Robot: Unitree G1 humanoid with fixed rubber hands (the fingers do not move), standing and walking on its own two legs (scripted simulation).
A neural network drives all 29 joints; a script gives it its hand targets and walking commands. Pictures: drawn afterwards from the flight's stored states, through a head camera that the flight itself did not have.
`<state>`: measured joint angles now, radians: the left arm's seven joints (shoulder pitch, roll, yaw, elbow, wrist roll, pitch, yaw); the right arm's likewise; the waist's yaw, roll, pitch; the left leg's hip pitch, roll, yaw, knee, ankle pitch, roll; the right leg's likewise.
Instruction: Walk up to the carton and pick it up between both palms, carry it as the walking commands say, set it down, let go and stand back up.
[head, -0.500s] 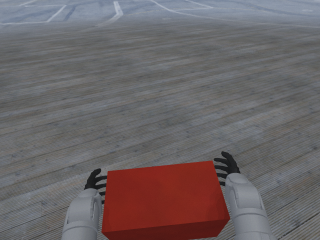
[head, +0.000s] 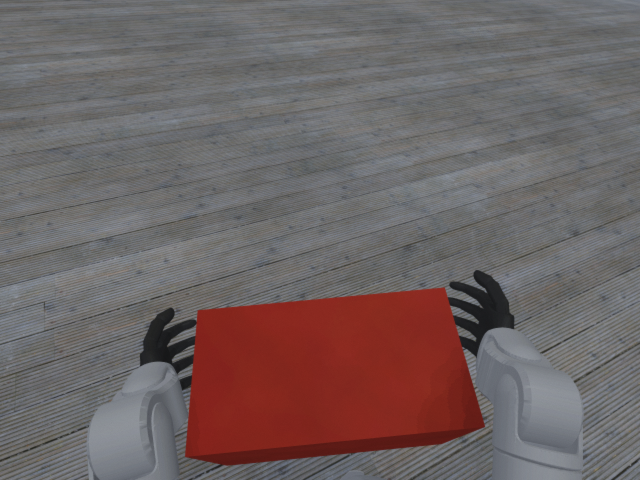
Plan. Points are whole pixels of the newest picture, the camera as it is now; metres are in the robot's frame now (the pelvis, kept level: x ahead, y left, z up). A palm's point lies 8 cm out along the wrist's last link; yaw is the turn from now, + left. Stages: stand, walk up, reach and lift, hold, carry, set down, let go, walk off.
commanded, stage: carry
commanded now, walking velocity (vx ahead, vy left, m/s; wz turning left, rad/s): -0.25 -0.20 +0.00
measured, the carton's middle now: (329, 382) +0.25 +0.00 -0.01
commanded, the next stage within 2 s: none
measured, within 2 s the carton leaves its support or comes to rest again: neither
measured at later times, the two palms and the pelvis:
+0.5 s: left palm out of the picture +0.02 +0.09 +0.10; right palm out of the picture +0.02 -0.27 +0.11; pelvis -0.20 -0.08 +0.00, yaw +0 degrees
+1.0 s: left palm out of the picture -0.25 +0.00 +0.09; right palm out of the picture -0.24 -0.37 +0.09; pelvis -0.48 -0.18 +0.01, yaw +0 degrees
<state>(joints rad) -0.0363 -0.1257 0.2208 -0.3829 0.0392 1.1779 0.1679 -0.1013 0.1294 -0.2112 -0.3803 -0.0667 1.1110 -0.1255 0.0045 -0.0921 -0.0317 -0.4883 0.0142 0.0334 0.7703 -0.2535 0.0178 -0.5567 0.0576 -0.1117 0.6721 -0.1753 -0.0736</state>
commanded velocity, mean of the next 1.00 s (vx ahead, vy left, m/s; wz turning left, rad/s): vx -0.25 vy -0.20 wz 0.00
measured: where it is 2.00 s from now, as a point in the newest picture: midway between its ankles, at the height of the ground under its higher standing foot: outside the picture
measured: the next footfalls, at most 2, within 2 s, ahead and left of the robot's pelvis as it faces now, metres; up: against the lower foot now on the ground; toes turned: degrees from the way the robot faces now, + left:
right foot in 0.26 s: -0.05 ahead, -0.22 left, +0.00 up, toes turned -2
left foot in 0.52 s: -0.17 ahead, +0.01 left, +0.00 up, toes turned +5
